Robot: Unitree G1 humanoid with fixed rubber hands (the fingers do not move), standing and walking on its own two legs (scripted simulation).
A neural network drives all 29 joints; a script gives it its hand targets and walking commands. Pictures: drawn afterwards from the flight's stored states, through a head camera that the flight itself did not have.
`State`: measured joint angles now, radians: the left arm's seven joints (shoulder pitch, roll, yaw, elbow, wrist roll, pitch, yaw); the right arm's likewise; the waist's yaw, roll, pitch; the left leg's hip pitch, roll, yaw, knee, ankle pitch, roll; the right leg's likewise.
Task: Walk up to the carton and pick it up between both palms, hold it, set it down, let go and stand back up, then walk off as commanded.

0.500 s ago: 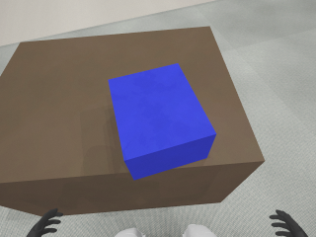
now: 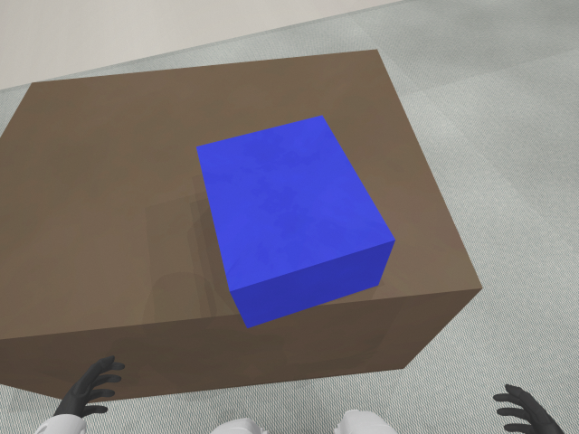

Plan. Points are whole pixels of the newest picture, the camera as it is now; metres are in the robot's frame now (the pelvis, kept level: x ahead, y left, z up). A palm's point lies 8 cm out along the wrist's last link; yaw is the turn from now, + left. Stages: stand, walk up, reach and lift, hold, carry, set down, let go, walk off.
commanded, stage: walk up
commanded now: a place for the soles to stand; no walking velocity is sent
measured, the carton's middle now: (286, 215) +0.45 +0.03 -0.04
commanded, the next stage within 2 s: reach and lift in 0.18 s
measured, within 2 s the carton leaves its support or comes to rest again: neither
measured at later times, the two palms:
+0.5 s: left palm (124, 392) +0.17 +0.26 -0.07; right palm (543, 417) +0.15 -0.31 -0.09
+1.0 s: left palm (138, 424) +0.13 +0.22 -0.05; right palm (522, 384) +0.18 -0.29 -0.06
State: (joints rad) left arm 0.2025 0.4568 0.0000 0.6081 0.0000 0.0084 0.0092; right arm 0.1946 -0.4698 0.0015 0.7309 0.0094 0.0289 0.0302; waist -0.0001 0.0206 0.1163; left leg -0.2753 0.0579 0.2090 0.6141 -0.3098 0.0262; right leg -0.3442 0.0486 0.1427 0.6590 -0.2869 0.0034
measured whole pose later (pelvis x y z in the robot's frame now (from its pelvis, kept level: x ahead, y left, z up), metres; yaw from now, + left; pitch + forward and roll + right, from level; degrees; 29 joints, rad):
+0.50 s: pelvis +0.00 -0.01 +0.00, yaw +4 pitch -1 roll +0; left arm 0.03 0.30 0.00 0.53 0.01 0.33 0.06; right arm 0.17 -0.39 -0.11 0.86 -0.05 -0.23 0.08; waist 0.00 0.00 0.12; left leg -0.31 0.06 0.12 0.64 -0.31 0.01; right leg -0.34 0.04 0.05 0.65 -0.30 -0.02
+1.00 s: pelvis +0.00 -0.05 +0.01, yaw +6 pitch -1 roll +3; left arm 0.20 0.27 0.04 0.49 0.01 0.01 0.06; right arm 0.21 -0.26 -0.06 0.61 0.09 -0.27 0.07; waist 0.00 -0.03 0.09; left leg -0.26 0.05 0.09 0.46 -0.19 0.01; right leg -0.32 0.04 0.02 0.57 -0.24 -0.06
